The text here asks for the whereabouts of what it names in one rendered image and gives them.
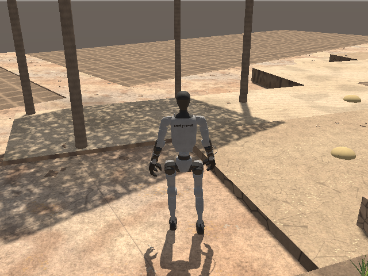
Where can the right robot upper arm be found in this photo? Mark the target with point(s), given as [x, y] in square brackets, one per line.
[201, 121]

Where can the robot torso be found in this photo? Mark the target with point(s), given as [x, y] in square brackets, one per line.
[183, 134]

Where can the left robot hand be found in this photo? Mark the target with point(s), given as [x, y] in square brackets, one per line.
[152, 168]

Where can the humanoid robot head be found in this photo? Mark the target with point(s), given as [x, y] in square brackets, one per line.
[183, 100]

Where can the left robot forearm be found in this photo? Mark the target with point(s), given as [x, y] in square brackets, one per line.
[156, 153]

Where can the left robot upper arm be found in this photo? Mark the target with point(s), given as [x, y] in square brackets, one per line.
[163, 130]

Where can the right robot forearm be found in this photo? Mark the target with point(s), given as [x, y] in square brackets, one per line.
[209, 151]

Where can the right robot hand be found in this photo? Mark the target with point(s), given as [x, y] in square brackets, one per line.
[207, 162]

